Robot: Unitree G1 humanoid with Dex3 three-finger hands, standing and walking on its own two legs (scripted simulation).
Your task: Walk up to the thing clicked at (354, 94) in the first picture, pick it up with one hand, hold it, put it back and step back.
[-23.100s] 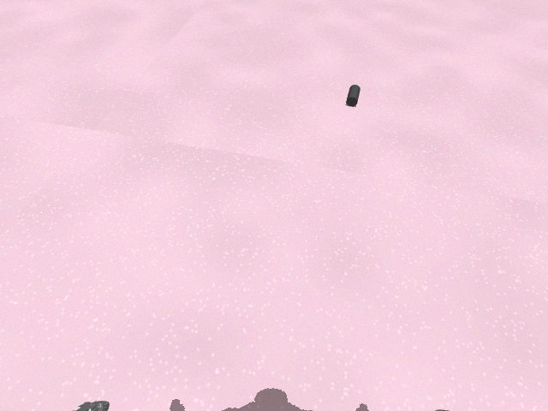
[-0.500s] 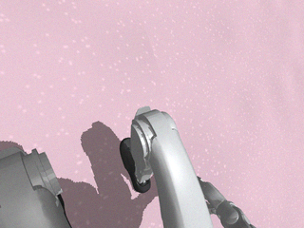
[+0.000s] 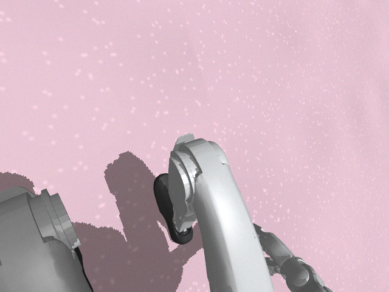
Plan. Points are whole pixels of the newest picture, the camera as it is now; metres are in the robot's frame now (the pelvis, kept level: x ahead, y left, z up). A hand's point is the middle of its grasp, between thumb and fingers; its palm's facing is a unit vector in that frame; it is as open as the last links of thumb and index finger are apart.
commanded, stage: settle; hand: left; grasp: from above
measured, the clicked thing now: out of the picture +0.47 +0.38 -0.27
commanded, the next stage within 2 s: lift in 0.78 s
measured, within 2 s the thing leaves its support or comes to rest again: leaves its support in 0.16 s
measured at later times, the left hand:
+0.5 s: hand out of the picture +0.47 +0.40 -0.15, palm faces -0.44 -0.07 -0.89, open 9.5 cm
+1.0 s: hand out of the picture +0.46 +0.39 -0.09, palm faces -0.45 -0.07 -0.89, open 9.4 cm
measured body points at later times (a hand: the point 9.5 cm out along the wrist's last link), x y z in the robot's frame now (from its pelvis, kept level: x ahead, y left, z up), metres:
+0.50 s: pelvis +0.00 +0.00 +0.01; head +0.25 +0.15 +0.36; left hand +0.49 +0.40 -0.10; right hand +0.10 -0.26 -0.04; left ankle +0.06 +0.12 -0.27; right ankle +0.13 -0.14 -0.27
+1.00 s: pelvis -0.01 +0.00 +0.03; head +0.23 +0.13 +0.39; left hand +0.48 +0.39 -0.04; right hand +0.08 -0.27 -0.05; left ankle +0.06 +0.12 -0.27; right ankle +0.13 -0.14 -0.27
